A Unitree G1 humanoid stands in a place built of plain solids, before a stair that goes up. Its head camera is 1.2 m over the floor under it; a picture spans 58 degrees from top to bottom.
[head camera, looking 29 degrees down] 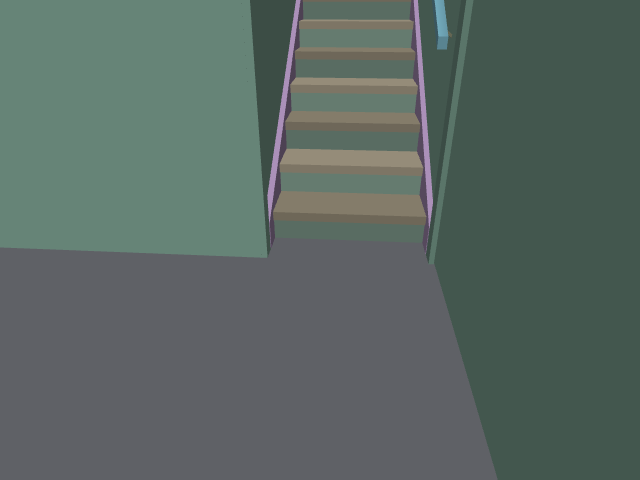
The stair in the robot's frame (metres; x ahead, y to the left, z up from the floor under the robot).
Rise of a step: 0.18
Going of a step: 0.28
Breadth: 0.84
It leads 4 degrees to the right of straight ahead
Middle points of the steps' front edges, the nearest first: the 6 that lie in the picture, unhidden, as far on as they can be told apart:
2.14 -0.16 0.17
2.43 -0.18 0.35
2.71 -0.20 0.53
2.99 -0.22 0.71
3.27 -0.24 0.88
3.56 -0.26 1.06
